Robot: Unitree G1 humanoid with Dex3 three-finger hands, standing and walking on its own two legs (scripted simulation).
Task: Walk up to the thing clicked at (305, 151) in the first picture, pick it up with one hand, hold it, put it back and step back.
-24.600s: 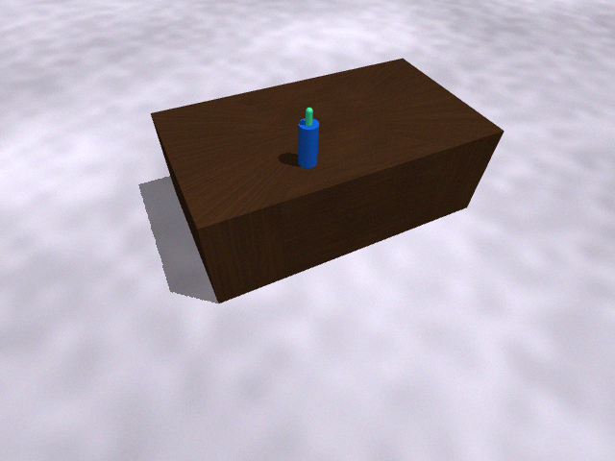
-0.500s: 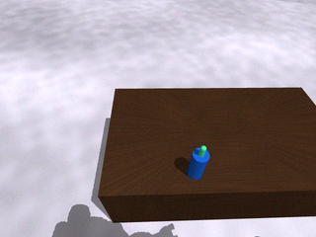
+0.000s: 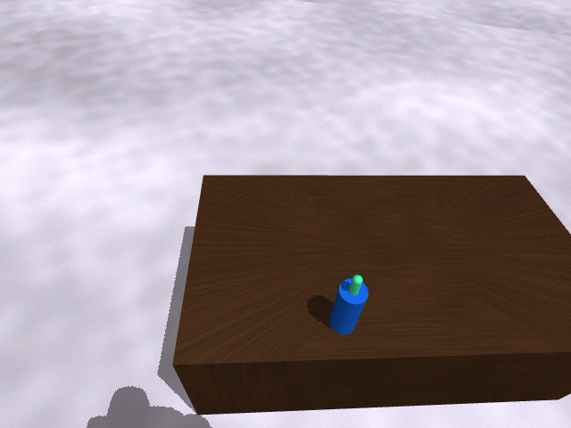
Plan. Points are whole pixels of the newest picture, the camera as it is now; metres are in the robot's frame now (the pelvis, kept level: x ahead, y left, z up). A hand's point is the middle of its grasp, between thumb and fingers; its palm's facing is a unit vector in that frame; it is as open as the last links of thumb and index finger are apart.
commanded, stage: stand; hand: right
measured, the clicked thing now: (349, 302) +0.45 -0.17 -0.26
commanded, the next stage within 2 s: step back in 1.68 s
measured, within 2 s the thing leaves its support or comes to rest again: neither
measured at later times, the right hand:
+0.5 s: hand out of the picture +0.03 -0.24 -0.16, palm faces -0.01 +0.94 -0.35, open 7.4 cm
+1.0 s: hand out of the picture +0.07 -0.23 -0.15, palm faces -0.01 +0.94 -0.35, open 7.4 cm
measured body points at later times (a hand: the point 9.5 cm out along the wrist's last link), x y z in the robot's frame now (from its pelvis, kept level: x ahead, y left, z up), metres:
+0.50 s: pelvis -0.01 +0.01 +0.00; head -0.02 +0.02 +0.45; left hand +0.04 +0.31 -0.14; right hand +0.03 -0.28 -0.13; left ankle +0.00 +0.13 -0.75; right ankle +0.00 -0.11 -0.75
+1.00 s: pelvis +0.00 +0.02 +0.00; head +0.00 +0.03 +0.45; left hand +0.07 +0.32 -0.14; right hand +0.07 -0.28 -0.13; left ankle +0.00 +0.13 -0.75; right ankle +0.00 -0.11 -0.75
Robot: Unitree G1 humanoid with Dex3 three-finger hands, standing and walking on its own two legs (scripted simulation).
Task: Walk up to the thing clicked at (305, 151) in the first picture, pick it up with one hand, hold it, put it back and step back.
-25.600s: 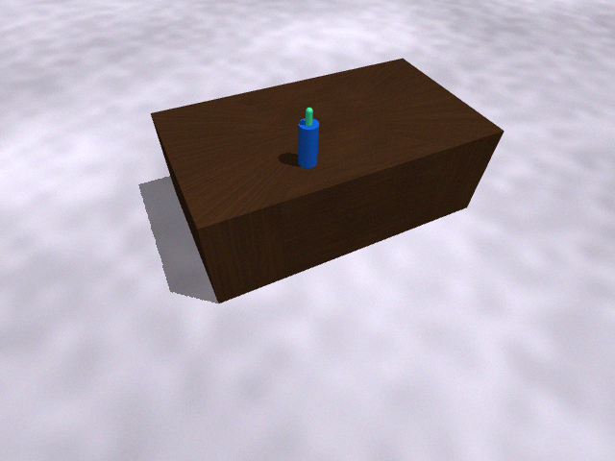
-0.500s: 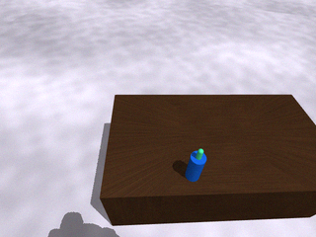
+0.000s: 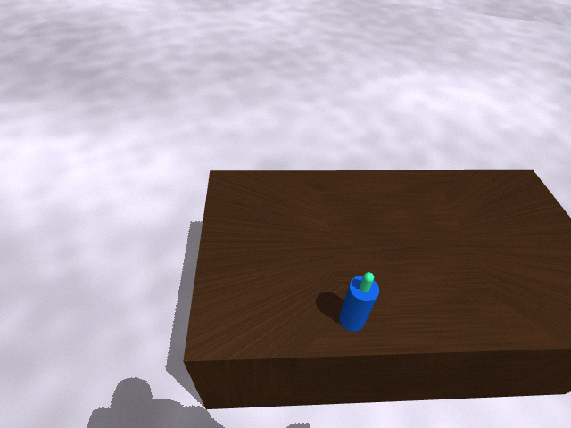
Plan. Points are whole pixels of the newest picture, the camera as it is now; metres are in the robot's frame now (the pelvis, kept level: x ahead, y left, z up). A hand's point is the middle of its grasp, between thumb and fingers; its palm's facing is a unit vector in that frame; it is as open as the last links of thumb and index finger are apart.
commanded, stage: stand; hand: right
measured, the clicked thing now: (360, 298) +0.45 -0.20 -0.26
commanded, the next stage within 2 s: step back in 0.68 s
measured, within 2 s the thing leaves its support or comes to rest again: neither
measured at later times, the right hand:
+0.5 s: hand out of the picture +0.07 -0.25 -0.16, palm faces -0.01 +0.93 -0.35, open 7.4 cm
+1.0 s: hand out of the picture +0.08 -0.30 -0.18, palm faces +0.00 +0.93 -0.38, open 7.4 cm
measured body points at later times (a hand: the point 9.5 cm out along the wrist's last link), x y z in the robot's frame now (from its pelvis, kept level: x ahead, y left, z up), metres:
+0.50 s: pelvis +0.01 +0.00 +0.00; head +0.01 +0.01 +0.45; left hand +0.08 +0.30 -0.14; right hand +0.08 -0.30 -0.13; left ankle +0.00 +0.10 -0.75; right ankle -0.01 -0.14 -0.75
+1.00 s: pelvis -0.04 -0.02 -0.02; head +0.02 -0.04 +0.42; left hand +0.04 +0.30 -0.14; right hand +0.08 -0.35 -0.15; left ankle -0.04 +0.10 -0.71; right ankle -0.01 -0.14 -0.75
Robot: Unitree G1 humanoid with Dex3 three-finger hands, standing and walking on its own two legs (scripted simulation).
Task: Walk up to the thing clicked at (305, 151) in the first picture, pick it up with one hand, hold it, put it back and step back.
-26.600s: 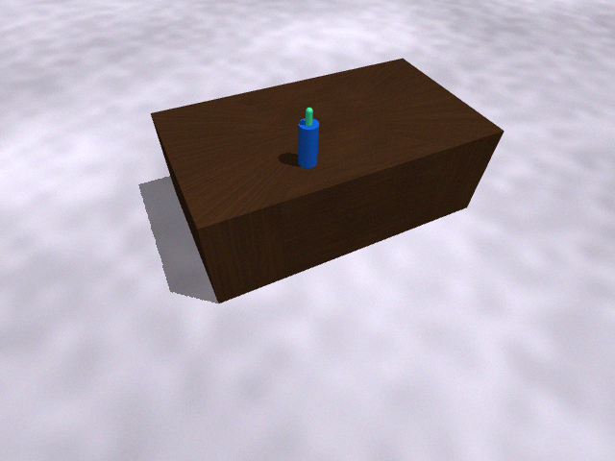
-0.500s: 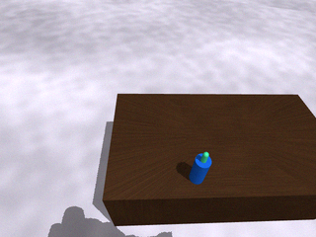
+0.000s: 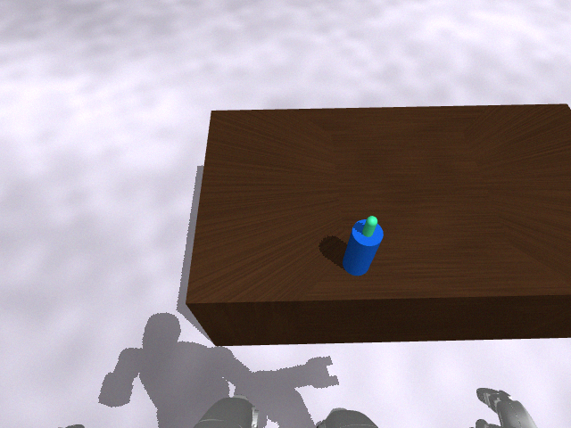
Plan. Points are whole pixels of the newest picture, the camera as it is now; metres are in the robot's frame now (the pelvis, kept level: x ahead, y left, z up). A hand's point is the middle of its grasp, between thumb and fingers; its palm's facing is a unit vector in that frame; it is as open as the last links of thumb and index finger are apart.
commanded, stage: step back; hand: right
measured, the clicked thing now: (363, 243) +0.49 -0.18 -0.24
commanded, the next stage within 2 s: none
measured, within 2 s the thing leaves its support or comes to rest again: neither
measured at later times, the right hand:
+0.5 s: hand out of the picture -0.01 -0.23 -0.13, palm faces -0.06 +0.90 -0.43, open 7.4 cm
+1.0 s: hand out of the picture -0.16 -0.23 -0.15, palm faces -0.07 +0.91 -0.42, open 7.4 cm
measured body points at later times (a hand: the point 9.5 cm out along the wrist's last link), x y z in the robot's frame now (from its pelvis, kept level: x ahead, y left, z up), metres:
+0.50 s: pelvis -0.10 +0.03 +0.01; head -0.03 +0.06 +0.45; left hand +0.00 +0.35 -0.12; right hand +0.00 -0.28 -0.10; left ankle -0.08 +0.14 -0.73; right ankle -0.14 -0.11 -0.65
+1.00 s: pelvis -0.24 +0.04 -0.01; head -0.18 +0.06 +0.43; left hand -0.10 +0.36 -0.12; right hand -0.16 -0.27 -0.12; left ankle -0.23 +0.15 -0.73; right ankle -0.18 -0.10 -0.70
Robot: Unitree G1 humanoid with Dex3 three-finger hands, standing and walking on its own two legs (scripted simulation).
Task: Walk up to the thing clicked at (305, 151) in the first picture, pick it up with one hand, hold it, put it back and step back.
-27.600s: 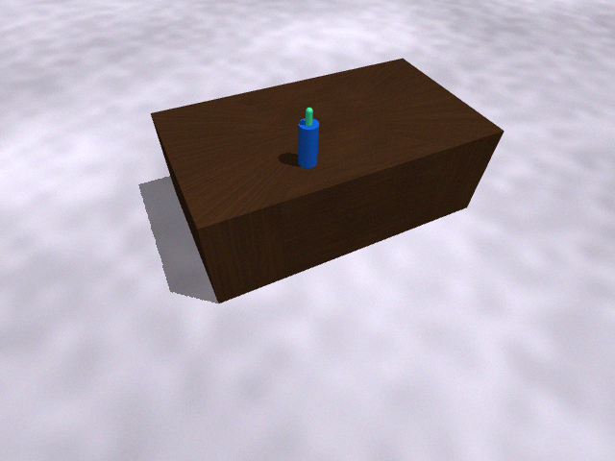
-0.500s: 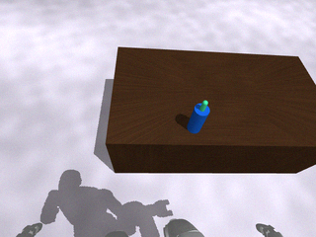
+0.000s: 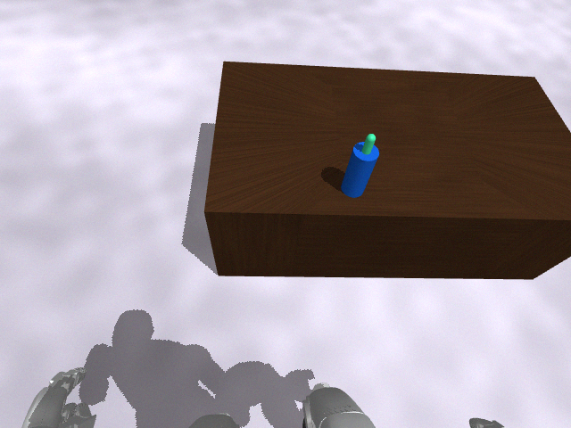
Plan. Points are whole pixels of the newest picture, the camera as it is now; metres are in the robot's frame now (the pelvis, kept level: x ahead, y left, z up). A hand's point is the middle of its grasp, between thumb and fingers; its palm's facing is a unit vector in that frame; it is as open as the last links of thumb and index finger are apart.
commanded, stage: step back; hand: right
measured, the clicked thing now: (361, 164) +0.73 -0.24 -0.23
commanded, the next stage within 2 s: none
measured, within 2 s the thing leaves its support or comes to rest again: neither
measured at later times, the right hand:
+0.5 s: hand out of the picture -0.07 -0.32 -0.14, palm faces +0.04 +0.91 -0.41, open 7.4 cm
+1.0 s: hand out of the picture -0.21 -0.32 -0.13, palm faces +0.02 +0.91 -0.42, open 7.4 cm
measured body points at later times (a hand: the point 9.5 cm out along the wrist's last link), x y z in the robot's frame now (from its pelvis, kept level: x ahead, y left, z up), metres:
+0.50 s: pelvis -0.16 -0.03 +0.01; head -0.11 -0.05 +0.46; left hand -0.06 +0.28 -0.10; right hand -0.07 -0.36 -0.11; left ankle -0.12 +0.10 -0.65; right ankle -0.16 -0.16 -0.72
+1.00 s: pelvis -0.33 -0.05 +0.00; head -0.29 -0.05 +0.45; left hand -0.23 +0.27 -0.12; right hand -0.21 -0.37 -0.10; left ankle -0.21 +0.08 -0.72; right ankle -0.38 -0.17 -0.72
